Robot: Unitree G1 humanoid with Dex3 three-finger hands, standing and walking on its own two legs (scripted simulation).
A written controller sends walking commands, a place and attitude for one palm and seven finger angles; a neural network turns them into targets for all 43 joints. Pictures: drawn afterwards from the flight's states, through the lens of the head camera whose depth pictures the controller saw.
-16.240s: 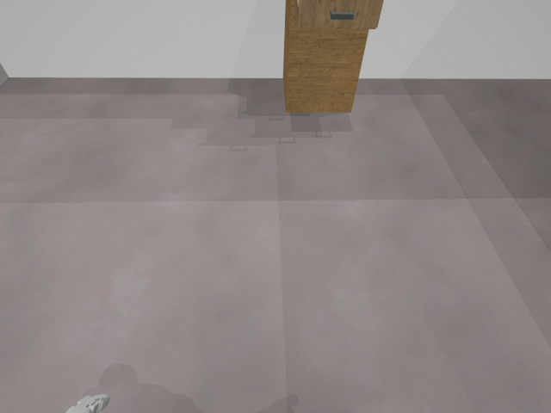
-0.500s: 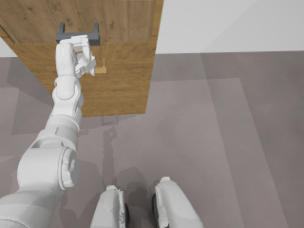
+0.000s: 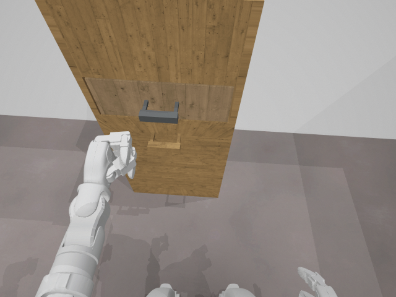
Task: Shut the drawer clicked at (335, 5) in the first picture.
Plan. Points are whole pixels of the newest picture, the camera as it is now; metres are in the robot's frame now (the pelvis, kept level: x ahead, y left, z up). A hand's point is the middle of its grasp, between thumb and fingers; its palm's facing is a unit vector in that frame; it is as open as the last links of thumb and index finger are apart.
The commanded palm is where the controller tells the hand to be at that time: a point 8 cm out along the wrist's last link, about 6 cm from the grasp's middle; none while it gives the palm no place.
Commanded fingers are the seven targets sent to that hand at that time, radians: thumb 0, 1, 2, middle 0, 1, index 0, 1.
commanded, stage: draw the hand back to the body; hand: left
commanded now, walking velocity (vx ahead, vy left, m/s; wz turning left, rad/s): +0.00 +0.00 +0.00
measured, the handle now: (160, 110) +0.58 +0.12 -0.03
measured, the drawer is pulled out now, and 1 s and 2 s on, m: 0.00 0.00 0.00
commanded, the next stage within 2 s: step back with the hand held close in 0.96 s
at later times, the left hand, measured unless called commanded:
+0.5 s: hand (52, 196) +0.25 +0.21 +0.16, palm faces +0.23 -0.93 -0.28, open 3.3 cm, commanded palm +0.20 +0.25 +0.18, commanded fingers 0.00 0.90 0.90 -1.40 -1.60 -1.40 -1.60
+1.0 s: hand out of the picture +0.17 +0.24 +0.22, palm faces +0.42 -0.83 -0.38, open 3.3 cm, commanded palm +0.13 +0.28 +0.23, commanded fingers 0.00 0.90 0.90 -1.40 -1.60 -1.40 -1.60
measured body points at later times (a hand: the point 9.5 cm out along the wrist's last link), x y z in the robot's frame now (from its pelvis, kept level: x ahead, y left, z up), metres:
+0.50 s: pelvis +0.01 +0.01 +0.06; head +0.00 -0.01 +0.51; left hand +0.23 +0.25 +0.17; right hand +0.20 -0.20 -0.03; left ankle -0.02 +0.10 -0.68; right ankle -0.01 -0.10 -0.68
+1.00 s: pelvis +0.00 +0.00 +0.06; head -0.03 -0.02 +0.51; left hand +0.14 +0.29 +0.24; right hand +0.19 -0.21 -0.02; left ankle -0.02 +0.10 -0.68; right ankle -0.01 -0.10 -0.68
